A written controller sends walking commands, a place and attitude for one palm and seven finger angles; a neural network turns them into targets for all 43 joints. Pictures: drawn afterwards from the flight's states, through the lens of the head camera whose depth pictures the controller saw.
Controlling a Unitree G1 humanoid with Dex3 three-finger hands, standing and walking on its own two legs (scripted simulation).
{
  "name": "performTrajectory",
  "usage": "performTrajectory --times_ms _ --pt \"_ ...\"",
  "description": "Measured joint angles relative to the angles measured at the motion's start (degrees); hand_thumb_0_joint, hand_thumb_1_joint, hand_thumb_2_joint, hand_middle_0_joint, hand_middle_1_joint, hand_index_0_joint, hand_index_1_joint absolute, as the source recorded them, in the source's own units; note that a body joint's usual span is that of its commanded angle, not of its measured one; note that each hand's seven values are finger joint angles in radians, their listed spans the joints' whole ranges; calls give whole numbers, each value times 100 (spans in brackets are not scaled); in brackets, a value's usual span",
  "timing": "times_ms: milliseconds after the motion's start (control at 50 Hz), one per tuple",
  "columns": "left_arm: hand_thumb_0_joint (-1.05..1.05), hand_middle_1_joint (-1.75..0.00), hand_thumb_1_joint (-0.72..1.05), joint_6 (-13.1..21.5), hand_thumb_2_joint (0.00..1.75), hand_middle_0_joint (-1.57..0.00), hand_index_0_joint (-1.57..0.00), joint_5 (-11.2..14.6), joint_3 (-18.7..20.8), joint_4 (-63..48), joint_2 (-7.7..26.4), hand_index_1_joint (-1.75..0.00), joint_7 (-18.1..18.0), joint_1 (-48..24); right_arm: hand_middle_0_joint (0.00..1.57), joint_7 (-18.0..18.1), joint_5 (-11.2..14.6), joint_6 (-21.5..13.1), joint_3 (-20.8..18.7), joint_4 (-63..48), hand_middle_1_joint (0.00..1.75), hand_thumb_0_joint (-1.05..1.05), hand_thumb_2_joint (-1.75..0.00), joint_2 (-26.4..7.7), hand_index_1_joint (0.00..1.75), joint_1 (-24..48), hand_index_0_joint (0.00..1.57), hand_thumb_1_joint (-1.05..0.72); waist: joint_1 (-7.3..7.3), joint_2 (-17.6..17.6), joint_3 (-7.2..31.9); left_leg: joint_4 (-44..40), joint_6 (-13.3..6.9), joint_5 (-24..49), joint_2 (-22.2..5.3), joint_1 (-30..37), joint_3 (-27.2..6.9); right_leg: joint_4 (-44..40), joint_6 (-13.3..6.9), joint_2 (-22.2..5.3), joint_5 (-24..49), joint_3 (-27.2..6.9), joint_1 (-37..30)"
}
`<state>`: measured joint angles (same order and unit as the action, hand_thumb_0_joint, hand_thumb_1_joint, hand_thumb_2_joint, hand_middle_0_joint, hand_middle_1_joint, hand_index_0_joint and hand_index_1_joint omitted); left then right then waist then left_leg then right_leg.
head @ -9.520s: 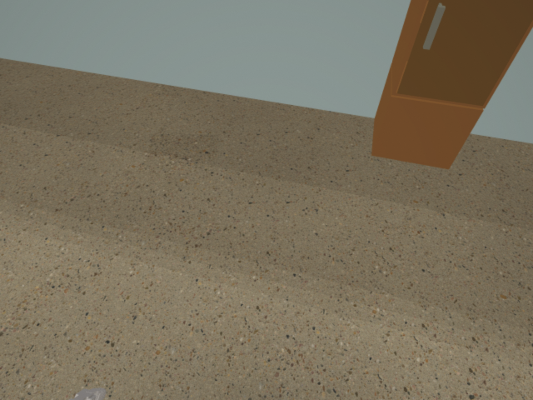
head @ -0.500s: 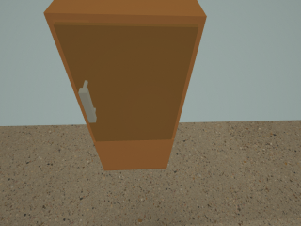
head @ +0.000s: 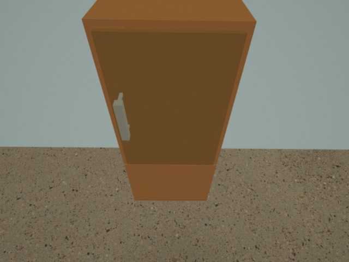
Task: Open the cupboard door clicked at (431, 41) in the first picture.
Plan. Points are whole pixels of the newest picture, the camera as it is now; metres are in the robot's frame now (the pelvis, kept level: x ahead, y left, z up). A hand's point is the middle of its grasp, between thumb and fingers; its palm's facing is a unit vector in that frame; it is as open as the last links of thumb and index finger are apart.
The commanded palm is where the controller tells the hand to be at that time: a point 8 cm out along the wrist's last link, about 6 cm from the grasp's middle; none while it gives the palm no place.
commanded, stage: come to a stop and stand still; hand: left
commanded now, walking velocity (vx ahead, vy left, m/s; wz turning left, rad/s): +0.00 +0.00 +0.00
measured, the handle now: (123, 117) +0.54 +0.22 -0.01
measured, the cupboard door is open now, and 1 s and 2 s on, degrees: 0 0 0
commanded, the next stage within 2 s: look again from close up in 1.36 s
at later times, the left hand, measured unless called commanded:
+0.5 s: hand out of the picture -0.06 +0.13 -0.16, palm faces +0.02 -0.98 -0.20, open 7.4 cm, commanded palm none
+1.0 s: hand out of the picture -0.03 +0.10 -0.16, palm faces +0.04 -0.98 -0.20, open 7.3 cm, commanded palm none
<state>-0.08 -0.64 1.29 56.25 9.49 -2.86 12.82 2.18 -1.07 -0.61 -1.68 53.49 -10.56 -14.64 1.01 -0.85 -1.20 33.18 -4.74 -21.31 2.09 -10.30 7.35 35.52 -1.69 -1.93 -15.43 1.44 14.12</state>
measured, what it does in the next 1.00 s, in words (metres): shifts its weight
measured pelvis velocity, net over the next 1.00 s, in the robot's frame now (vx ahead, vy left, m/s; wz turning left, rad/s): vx -0.01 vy -0.06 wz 0.01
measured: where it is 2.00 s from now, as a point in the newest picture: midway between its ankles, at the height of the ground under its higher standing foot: outside the picture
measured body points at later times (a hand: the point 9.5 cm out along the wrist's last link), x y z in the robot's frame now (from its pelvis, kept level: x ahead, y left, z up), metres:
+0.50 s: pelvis -0.04 -0.03 +0.01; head -0.03 -0.06 +0.46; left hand -0.06 +0.18 -0.14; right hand -0.09 -0.25 -0.16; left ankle -0.03 +0.06 -0.73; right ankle -0.01 -0.14 -0.73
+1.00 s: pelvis -0.01 -0.06 +0.01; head +0.00 -0.08 +0.46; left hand -0.03 +0.15 -0.14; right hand -0.02 -0.26 -0.16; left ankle -0.03 +0.06 -0.73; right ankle -0.01 -0.14 -0.73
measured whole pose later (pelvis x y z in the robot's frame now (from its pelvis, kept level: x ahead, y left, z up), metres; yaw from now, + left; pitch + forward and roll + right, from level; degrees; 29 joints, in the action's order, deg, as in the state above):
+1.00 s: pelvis -0.01 -0.06 +0.01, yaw +1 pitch -1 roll +1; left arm 1.3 -0.9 -0.6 65.4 6.3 -2.2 17.0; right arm 2.1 -1.0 -1.4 0.4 65.2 -6.9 -17.1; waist 0.1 -1.5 -1.9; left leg 24.3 -0.3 -15.0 -0.6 -8.6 5.4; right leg 27.2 -3.3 1.3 -14.6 3.0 12.1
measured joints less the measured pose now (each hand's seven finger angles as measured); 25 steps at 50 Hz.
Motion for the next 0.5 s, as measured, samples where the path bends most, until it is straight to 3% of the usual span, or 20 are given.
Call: performTrajectory --times_ms 40,100,320,500 --pt "0 -30 91 -7 90 -20 -20 -4 -42 97 11 -30 23 64 19 13 -7 9 7 -29 30 1 -89 -35 29 129 20 -91 -3 -90 -45 -12 -8 17 1 19 76 -94 202 1 -248 -86 -56" --pt "0 -30 91 -85 90 -20 -20 -23 -115 215 16 -30 63 182 19 -20 -12 11 48 -2 30 0 -89 -32 29 207 20 -91 -52 -208 -59 -211 -6 212 -13 89 119 -227 285 23 -170 -127 -85" --pt "0 -30 91 -87 90 -20 -20 -54 -225 452 -133 -30 153 619 20 -126 -31 107 97 475 30 0 -89 -127 29 -273 20 -92 -87 -252 65 -701 121 714 -44 -33 35 -636 105 90 222 -55 43" --pt "1 -30 91 -2 90 -20 -20 -16 -241 732 -318 -30 158 656 19 -100 -15 74 178 1003 30 0 -89 71 29 -796 19 -91 -158 -162 3 -767 221 783 -100 -106 -57 -702 23 150 278 26 97"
